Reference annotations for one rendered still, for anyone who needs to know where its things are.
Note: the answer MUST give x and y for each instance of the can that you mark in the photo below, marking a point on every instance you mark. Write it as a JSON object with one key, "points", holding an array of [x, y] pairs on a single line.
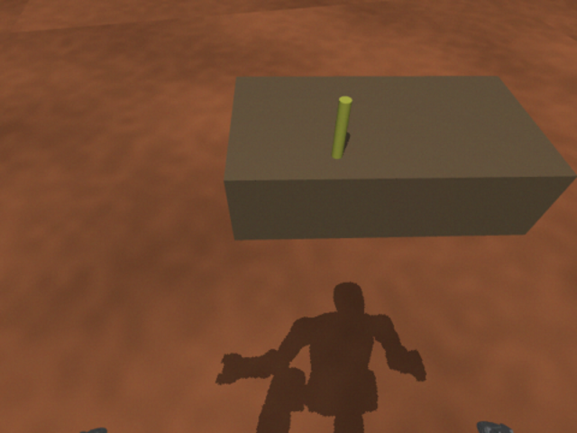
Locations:
{"points": [[342, 119]]}

